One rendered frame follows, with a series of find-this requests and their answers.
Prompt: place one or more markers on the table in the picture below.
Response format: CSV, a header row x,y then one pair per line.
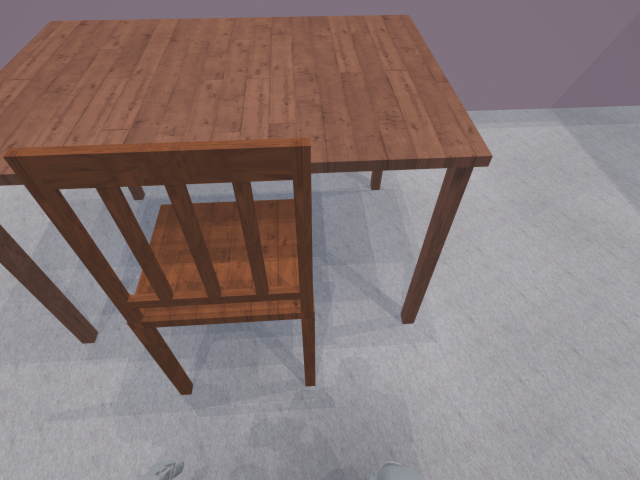
x,y
365,89

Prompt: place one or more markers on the robot left hand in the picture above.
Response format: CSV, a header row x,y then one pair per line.
x,y
163,471

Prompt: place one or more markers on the right robot shin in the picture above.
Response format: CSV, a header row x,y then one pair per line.
x,y
391,464

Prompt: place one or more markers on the chair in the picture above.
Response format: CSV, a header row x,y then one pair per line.
x,y
207,263

